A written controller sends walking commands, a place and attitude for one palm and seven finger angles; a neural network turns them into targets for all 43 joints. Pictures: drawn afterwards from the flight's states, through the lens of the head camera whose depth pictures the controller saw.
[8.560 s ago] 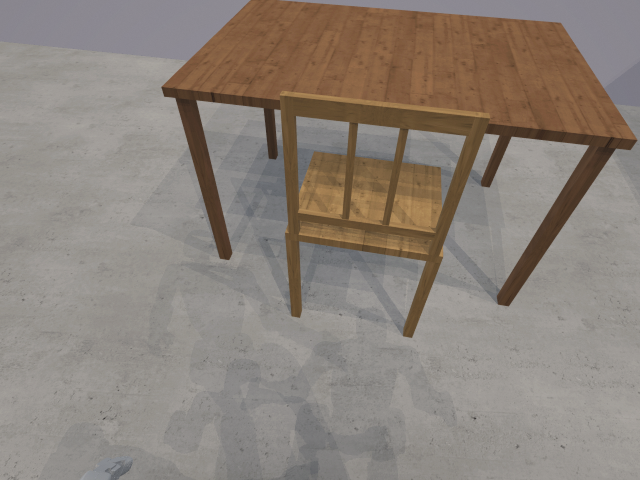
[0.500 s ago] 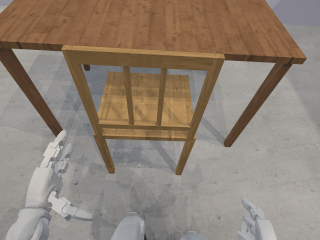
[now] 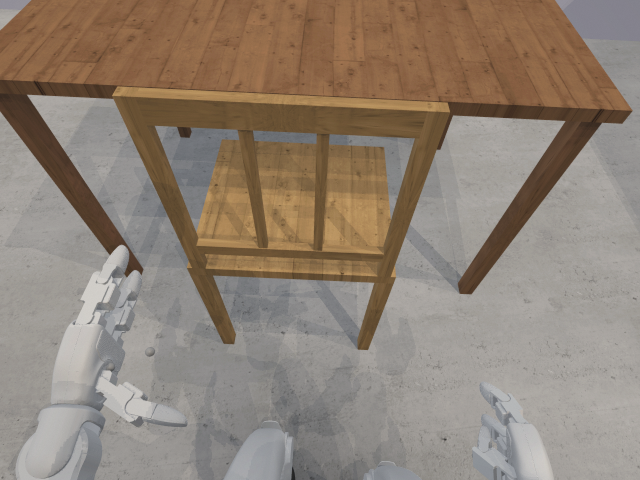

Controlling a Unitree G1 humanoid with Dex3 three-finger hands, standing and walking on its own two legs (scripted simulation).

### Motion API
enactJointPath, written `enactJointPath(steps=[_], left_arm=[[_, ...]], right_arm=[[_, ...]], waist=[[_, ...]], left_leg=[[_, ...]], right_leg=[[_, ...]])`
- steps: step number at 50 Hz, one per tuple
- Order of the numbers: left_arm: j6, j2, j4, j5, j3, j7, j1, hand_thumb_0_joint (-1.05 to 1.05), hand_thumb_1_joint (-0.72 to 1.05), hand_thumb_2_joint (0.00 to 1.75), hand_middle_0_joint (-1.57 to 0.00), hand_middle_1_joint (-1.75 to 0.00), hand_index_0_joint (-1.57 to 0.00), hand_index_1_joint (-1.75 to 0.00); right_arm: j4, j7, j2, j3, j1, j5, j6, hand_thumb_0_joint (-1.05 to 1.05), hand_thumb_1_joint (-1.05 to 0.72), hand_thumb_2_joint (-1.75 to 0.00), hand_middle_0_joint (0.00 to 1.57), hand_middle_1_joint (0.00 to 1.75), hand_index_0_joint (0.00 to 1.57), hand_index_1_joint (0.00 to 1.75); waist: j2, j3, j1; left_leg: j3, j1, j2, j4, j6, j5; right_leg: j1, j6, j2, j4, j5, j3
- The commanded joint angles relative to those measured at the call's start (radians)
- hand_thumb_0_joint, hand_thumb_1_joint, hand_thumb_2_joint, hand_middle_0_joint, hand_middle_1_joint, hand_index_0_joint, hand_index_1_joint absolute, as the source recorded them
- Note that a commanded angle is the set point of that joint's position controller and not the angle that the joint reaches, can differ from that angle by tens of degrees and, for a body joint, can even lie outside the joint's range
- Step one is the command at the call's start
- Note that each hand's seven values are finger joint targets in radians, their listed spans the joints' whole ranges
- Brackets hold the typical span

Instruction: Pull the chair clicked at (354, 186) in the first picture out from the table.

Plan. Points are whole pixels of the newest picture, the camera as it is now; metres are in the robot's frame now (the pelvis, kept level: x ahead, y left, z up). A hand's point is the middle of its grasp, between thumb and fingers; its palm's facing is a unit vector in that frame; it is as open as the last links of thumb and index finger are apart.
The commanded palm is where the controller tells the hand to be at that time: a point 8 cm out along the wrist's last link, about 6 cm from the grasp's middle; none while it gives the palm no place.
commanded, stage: aim the fingers beside a spindle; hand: left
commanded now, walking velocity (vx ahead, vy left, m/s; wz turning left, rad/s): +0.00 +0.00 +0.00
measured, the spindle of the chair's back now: (255, 196) +0.53 +0.14 -0.01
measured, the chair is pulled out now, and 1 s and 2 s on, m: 0.00 0.00 0.00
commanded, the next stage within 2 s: none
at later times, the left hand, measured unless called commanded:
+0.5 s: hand (199, 326) +0.29 +0.17 +0.02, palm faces +0.00 -1.00 -0.04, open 16.9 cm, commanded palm +0.28 +0.23 +0.03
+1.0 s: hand (236, 286) +0.35 +0.14 +0.00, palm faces +0.01 -1.00 -0.03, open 16.9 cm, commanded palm +0.33 +0.18 +0.00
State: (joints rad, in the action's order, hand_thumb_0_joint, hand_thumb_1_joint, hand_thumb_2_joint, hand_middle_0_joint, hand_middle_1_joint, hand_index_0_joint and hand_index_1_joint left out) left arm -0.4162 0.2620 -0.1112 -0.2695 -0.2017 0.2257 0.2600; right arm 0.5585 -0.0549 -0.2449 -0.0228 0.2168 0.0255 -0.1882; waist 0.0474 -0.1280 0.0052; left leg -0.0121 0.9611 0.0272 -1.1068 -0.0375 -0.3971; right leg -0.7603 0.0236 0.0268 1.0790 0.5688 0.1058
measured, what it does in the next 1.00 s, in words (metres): stands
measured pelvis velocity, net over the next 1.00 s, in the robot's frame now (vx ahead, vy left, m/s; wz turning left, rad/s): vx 0.00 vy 0.00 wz -0.03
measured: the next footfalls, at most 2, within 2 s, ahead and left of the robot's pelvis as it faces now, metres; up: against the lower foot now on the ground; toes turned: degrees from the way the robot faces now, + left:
none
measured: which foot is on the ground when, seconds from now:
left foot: down 0.00-1.00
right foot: down 0.00-1.00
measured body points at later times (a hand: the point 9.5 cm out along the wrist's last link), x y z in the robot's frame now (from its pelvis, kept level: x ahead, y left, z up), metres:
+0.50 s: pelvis +0.00 -0.01 -0.01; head +0.09 +0.00 +0.43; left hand +0.28 +0.22 +0.03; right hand +0.17 -0.26 -0.10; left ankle +0.08 +0.09 -0.66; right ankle -0.02 -0.11 -0.66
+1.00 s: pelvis +0.00 +0.00 -0.03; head +0.10 +0.01 +0.41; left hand +0.35 +0.19 +0.01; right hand +0.13 -0.25 -0.13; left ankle +0.08 +0.09 -0.66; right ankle -0.02 -0.11 -0.66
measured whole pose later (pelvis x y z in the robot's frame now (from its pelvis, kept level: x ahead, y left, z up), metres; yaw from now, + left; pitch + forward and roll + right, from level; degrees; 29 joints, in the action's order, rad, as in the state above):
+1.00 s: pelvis +0.00 +0.00 -0.03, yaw -2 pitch +20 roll -3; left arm -0.44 0.19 -0.42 -0.14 -0.09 0.03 -0.16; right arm 0.59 0.00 -0.24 0.00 0.23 0.00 -0.06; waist 0.04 -0.15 0.04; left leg 0.02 1.13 0.04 -1.22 -0.04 -0.44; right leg -0.95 0.02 0.03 1.22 0.62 0.08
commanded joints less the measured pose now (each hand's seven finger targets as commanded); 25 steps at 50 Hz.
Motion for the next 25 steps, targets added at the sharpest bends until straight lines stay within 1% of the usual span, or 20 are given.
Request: enactJointPath(steps=[1,4,6,7,8,9,11,12,13,14,16,17,18,19,20,21,22,23,24,25], left_arm=[[-0.044,0.125,0.185,-0.014,-0.032,0.036,-0.138,0.0,-0.5,0.3,-0.06,-0.08,-0.06,-0.08],[-0.048,0.155,0.202,-0.019,-0.071,0.022,-0.136,0.0,-0.5,0.3,-0.06,-0.08,-0.06,-0.08],[-0.063,0.144,0.223,-0.015,-0.071,0.001,-0.141,0.0,-0.5,0.3,-0.06,-0.08,-0.06,-0.08],[-0.066,0.165,0.217,-0.009,-0.097,-0.014,-0.122,0.0,-0.5,0.3,-0.06,-0.08,-0.06,-0.08],[-0.069,0.139,0.214,-0.011,-0.084,-0.021,-0.103,0.0,-0.5,0.3,-0.06,-0.08,-0.06,-0.08],[-0.066,0.137,0.188,-0.007,-0.088,-0.03,-0.083,0.0,-0.5,0.3,-0.06,-0.08,-0.06,-0.08],[-0.064,0.1,0.158,0.003,-0.043,-0.035,-0.115,0.0,-0.5,0.3,-0.06,-0.08,-0.06,-0.08],[-0.058,0.096,0.133,0.005,-0.041,-0.035,-0.122,0.0,-0.5,0.3,-0.06,-0.08,-0.06,-0.08],[-0.057,0.099,0.12,0.009,-0.04,-0.033,-0.122,0.0,-0.5,0.3,-0.06,-0.08,-0.06,-0.08],[-0.057,0.084,0.128,0.01,-0.019,-0.029,-0.128,0.0,-0.5,0.3,-0.06,-0.08,-0.06,-0.08],[-0.058,0.074,0.13,0.011,0.008,-0.02,-0.157,0.0,-0.5,0.3,-0.06,-0.08,-0.06,-0.08],[-0.06,0.086,0.131,0.011,-0.003,-0.021,-0.173,0.0,-0.5,0.3,-0.06,-0.08,-0.06,-0.08],[-0.069,0.096,0.145,0.013,-0.007,-0.024,-0.203,0.0,-0.5,0.3,-0.06,-0.08,-0.06,-0.08],[-0.077,0.088,0.164,0.012,0.003,-0.027,-0.221,0.0,-0.5,0.3,-0.06,-0.08,-0.06,-0.08],[-0.085,0.103,0.164,0.015,-0.011,-0.035,-0.239,0.0,-0.5,0.3,-0.06,-0.08,-0.06,-0.08],[-0.093,0.111,0.163,0.016,-0.023,-0.043,-0.258,0.0,-0.5,0.3,-0.06,-0.08,-0.06,-0.08],[-0.1,0.137,0.155,0.021,-0.045,-0.055,-0.275,0.0,-0.5,0.3,-0.06,-0.08,-0.06,-0.08],[-0.105,0.123,0.145,0.021,-0.041,-0.061,-0.285,0.0,-0.5,0.3,-0.06,-0.08,-0.06,-0.08],[-0.107,0.126,0.12,0.027,-0.05,-0.067,-0.285,0.0,-0.5,0.3,-0.06,-0.08,-0.06,-0.08],[-0.107,0.104,0.099,0.031,-0.029,-0.071,-0.314,0.0,-0.5,0.3,-0.06,-0.08,-0.06,-0.08]], right_arm=[[-0.135,-0.021,-0.148,0.068,-0.009,0.004,-0.055,0.0,-0.9,-0.9,0.2,0.3,0.2,0.3],[-0.134,-0.022,-0.14,0.068,-0.011,0.0,-0.052,0.0,-0.9,-0.9,0.2,0.3,0.2,0.3],[-0.132,-0.018,-0.131,0.069,-0.017,-0.004,-0.05,0.0,-0.9,-0.9,0.2,0.3,0.2,0.3],[-0.127,-0.015,-0.131,0.072,-0.017,-0.006,-0.048,0.0,-0.9,-0.9,0.2,0.3,0.2,0.3],[-0.13,-0.01,-0.125,0.072,-0.021,-0.007,-0.044,0.0,-0.9,-0.9,0.2,0.3,0.2,0.3],[-0.129,-0.007,-0.125,0.074,-0.022,-0.007,-0.038,0.0,-0.9,-0.9,0.2,0.3,0.2,0.3],[-0.129,-0.001,-0.129,0.071,-0.022,-0.008,-0.029,0.0,-0.9,-0.9,0.2,0.3,0.2,0.3],[-0.126,0.001,-0.13,0.073,-0.02,-0.008,-0.026,0.0,-0.9,-0.9,0.2,0.3,0.2,0.3],[-0.126,0.001,-0.135,0.075,-0.016,-0.008,-0.021,0.0,-0.9,-0.9,0.2,0.3,0.2,0.3],[-0.131,0.003,-0.137,0.075,-0.017,-0.007,-0.02,0.0,-0.9,-0.9,0.2,0.3,0.2,0.3],[-0.136,0.003,-0.141,0.076,-0.014,-0.007,-0.017,0.0,-0.9,-0.9,0.2,0.3,0.2,0.3],[-0.134,0.001,-0.141,0.077,-0.009,-0.006,-0.014,0.0,-0.9,-0.9,0.2,0.3,0.2,0.3],[-0.131,-0.001,-0.143,0.079,-0.01,-0.007,-0.014,0.0,-0.9,-0.9,0.2,0.3,0.2,0.3],[-0.132,0.0,-0.139,0.078,-0.01,-0.009,-0.015,0.0,-0.9,-0.9,0.2,0.3,0.2,0.3],[-0.126,-0.002,-0.14,0.078,-0.007,-0.01,-0.014,0.0,-0.9,-0.9,0.2,0.3,0.2,0.3],[-0.121,-0.002,-0.139,0.077,-0.005,-0.011,-0.012,0.0,-0.9,-0.9,0.2,0.3,0.2,0.3],[-0.114,-0.003,-0.141,0.078,-0.005,-0.013,-0.01,0.0,-0.9,-0.9,0.2,0.3,0.2,0.3],[-0.114,-0.002,-0.136,0.077,-0.011,-0.015,-0.008,0.0,-0.9,-0.9,0.2,0.3,0.2,0.3],[-0.111,0.0,-0.135,0.076,-0.009,-0.015,-0.005,0.0,-0.9,-0.9,0.2,0.3,0.2,0.3],[-0.106,0.003,-0.134,0.073,-0.012,-0.015,-0.001,0.0,-0.9,-0.9,0.2,0.3,0.2,0.3]], waist=[[0.02,-0.238,0.033],[0.01,-0.278,0.018],[0.032,-0.29,0.011],[0.035,-0.301,0.003],[0.035,-0.299,0.002],[0.016,-0.282,0.003],[0.014,-0.254,0.019],[-0.003,-0.241,0.024],[-0.008,-0.24,0.025],[0.003,-0.247,0.026],[-0.012,-0.261,0.034],[-0.026,-0.268,0.036],[-0.007,-0.281,0.036],[-0.001,-0.296,0.036],[-0.003,-0.302,0.038],[-0.003,-0.312,0.034],[-0.008,-0.306,0.034],[-0.005,-0.313,0.032],[0.008,-0.306,0.028],[0.005,-0.291,0.036]], left_leg=[[-0.053,-0.331,0.0,0.134,0.003,0.101],[-0.044,-0.333,-0.002,0.118,0.001,0.16],[-0.04,-0.346,-0.002,0.112,0.003,0.198],[-0.043,-0.349,0.001,0.11,0.004,0.218],[-0.038,-0.349,-0.001,0.107,0.005,0.227],[-0.037,-0.335,0.0,0.108,0.007,0.22],[-0.039,-0.311,0.0,0.103,0.008,0.189],[-0.038,-0.295,0.0,0.095,0.005,0.182],[-0.036,-0.283,0.0,0.092,0.006,0.172],[-0.034,-0.285,-0.001,0.088,0.005,0.176],[-0.034,-0.281,-0.002,0.081,0.004,0.165],[-0.035,-0.276,0.001,0.077,0.002,0.167],[-0.034,-0.284,0.001,0.072,0.002,0.172],[-0.033,-0.29,-0.001,0.069,0.001,0.178],[-0.035,-0.293,0.002,0.066,0.002,0.181],[-0.037,-0.29,0.001,0.064,0.003,0.177],[-0.037,-0.277,0.003,0.055,0.001,0.176],[-0.034,-0.272,0.001,0.052,0.002,0.173],[-0.034,-0.264,0.001,0.052,0.005,0.163],[-0.039,-0.261,0.001,0.055,0.005,0.149]], right_leg=[[-0.059,-0.002,-0.004,-0.186,-0.178,-0.061],[-0.025,-0.003,-0.006,-0.175,-0.239,-0.067],[-0.027,-0.001,-0.007,-0.158,-0.275,-0.062],[-0.024,0.001,-0.004,-0.147,-0.289,-0.057],[-0.022,-0.001,-0.006,-0.146,-0.305,-0.059],[-0.029,-0.001,-0.005,-0.144,-0.302,-0.056],[-0.061,-0.003,-0.005,-0.137,-0.276,-0.053],[-0.069,-0.005,-0.003,-0.139,-0.273,-0.057],[-0.071,-0.005,-0.005,-0.138,-0.269,-0.059],[-0.071,-0.004,-0.006,-0.135,-0.278,-0.063],[-0.076,-0.006,-0.008,-0.135,-0.271,-0.067],[-0.072,-0.007,-0.006,-0.133,-0.272,-0.069],[-0.078,-0.006,-0.008,-0.129,-0.277,-0.073],[-0.075,-0.006,-0.009,-0.127,-0.282,-0.074],[-0.08,-0.005,-0.008,-0.122,-0.279,-0.071],[-0.081,-0.004,-0.007,-0.117,-0.269,-0.07],[-0.085,-0.003,-0.004,-0.113,-0.268,-0.074],[-0.086,-0.004,-0.007,-0.11,-0.269,-0.078],[-0.094,-0.001,-0.006,-0.105,-0.253,-0.075],[-0.113,0.0,-0.005,-0.103,-0.236,-0.07]])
